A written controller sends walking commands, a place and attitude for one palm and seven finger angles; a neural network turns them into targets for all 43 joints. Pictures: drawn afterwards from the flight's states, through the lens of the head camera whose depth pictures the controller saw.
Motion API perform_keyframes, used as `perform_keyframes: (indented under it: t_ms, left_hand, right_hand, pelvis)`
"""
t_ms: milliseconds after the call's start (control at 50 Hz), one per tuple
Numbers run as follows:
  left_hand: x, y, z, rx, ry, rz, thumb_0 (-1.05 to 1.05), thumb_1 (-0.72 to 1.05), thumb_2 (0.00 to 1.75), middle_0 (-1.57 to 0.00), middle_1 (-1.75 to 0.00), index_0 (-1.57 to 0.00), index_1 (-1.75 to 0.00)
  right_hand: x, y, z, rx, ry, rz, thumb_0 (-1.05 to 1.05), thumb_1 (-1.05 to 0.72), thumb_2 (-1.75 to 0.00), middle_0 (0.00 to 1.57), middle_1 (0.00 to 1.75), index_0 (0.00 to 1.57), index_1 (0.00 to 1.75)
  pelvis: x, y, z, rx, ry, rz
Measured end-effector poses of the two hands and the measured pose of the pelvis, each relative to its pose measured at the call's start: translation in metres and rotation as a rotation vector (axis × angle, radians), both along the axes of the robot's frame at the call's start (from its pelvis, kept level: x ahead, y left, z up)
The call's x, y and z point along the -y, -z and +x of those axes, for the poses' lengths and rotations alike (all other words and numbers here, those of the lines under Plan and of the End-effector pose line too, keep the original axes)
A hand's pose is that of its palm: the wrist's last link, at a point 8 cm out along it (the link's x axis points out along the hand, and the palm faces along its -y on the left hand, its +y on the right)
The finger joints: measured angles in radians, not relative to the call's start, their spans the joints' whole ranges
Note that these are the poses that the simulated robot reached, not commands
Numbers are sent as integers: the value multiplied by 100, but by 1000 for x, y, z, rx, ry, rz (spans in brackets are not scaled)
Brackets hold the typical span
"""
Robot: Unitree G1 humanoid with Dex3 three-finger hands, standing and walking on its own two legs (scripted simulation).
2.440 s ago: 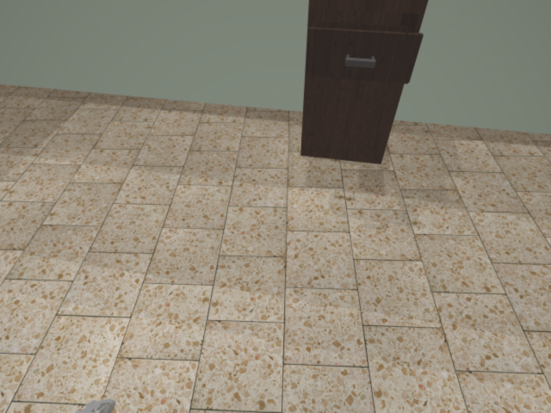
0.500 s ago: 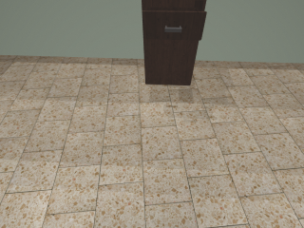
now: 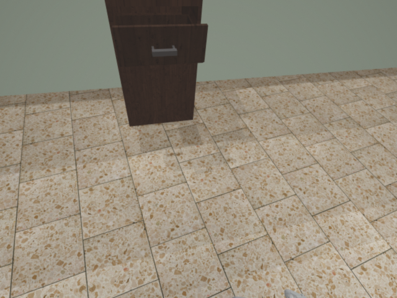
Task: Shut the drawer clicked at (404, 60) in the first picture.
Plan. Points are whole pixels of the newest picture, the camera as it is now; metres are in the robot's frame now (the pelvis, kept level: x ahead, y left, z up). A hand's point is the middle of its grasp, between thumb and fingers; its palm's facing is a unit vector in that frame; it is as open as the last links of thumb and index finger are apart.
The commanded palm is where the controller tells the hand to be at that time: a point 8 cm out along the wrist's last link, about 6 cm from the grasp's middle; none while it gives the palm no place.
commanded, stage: walk to a spot facing it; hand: left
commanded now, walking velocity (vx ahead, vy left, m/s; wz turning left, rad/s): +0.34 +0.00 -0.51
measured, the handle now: (163, 50) +1.09 +0.27 -0.08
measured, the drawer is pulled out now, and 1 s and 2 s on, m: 0.21 0.21 0.21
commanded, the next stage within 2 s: turn to face it in 1.12 s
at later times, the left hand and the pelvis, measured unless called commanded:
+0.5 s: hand (178, 208) +0.37 +0.09 -0.15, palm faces -0.29 -0.94 -0.18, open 7.4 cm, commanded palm none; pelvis +0.20 -0.05 +0.00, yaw -14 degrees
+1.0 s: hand (169, 173) +0.49 +0.13 -0.17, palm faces -0.31 -0.94 -0.13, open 7.4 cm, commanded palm none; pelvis +0.41 -0.03 +0.01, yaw -25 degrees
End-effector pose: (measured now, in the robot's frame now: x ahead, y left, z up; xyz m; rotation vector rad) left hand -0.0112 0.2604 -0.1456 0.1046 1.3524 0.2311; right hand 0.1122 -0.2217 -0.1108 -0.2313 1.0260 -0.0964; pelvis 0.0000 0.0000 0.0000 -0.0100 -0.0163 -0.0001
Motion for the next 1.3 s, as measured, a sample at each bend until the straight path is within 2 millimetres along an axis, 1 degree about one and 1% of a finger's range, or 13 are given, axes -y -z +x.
perform_keyframes:
  t_ms: [80,180,280,380,440,520,700,760,800,880,1040,1160,1300]
  left_hand:
    - [-15,-20,95,134,97,24,1,91,90,-19,-30,-20,-30]
    - [-2,-36,199,224,231,23,0,91,90,-19,-30,-19,-29]
    - [42,-37,292,263,370,-3,0,91,90,-19,-30,-19,-29]
    - [101,-25,372,332,477,-33,0,91,90,-19,-30,-20,-30]
    - [120,-21,387,346,473,-51,0,91,90,-19,-30,-20,-30]
    - [122,-20,377,242,452,-50,0,91,90,-20,-30,-20,-30]
    - [67,-12,388,98,360,11,-2,94,90,-20,-30,-21,-30]
    - [51,4,395,35,332,-1,-1,92,90,-20,-30,-20,-30]
    - [45,13,404,-16,335,-9,0,92,90,-20,-30,-20,-30]
    - [49,7,438,-55,371,-34,0,92,90,-19,-30,-20,-30]
    - [90,-7,536,-3,454,-85,1,91,90,-19,-30,-20,-30]
    - [137,-7,619,32,569,-79,1,92,90,-19,-30,-20,-30]
    - [222,-3,721,165,737,-44,1,92,90,-19,-30,-20,-30]
  right_hand:
    - [7,3,-41,-133,128,-14,0,-92,-90,20,29,20,30]
    - [13,7,-90,-302,265,-10,0,-92,-90,20,29,20,30]
    - [8,11,-124,-455,383,29,0,-92,-90,20,29,20,30]
    - [7,24,-128,-580,466,98,1,-91,-90,20,29,20,30]
    - [16,30,-98,-577,482,115,1,-91,-90,20,29,20,30]
    - [39,29,-16,-418,466,98,1,-91,-90,20,29,20,30]
    - [63,11,178,-79,360,56,1,-91,-90,20,29,20,30]
    - [63,8,229,-15,336,19,0,-91,-90,20,29,20,30]
    - [62,6,250,16,339,-5,0,-91,-90,20,29,20,30]
    - [51,-2,255,-18,400,-10,0,-91,-90,20,29,20,30]
    - [32,-3,220,-233,576,19,0,-94,-90,20,29,20,30]
    - [11,7,197,-383,700,101,0,-92,-90,20,29,20,30]
    - [10,36,193,-507,816,225,0,-91,-90,20,29,20,30]
  pelvis:
    - [-9,-9,27,-13,48,4]
    - [-12,-12,63,-21,102,15]
    - [0,-8,104,-26,159,21]
    - [29,9,151,-27,202,19]
    - [41,10,172,-10,221,14]
    - [47,-1,203,-6,251,5]
    - [42,-3,280,-7,292,-26]
    - [33,6,315,0,309,-39]
    - [29,9,333,10,334,-27]
    - [25,-1,365,15,370,-25]
    - [35,-16,425,-1,450,-16]
    - [59,-11,460,0,514,-8]
    - [106,12,497,0,571,13]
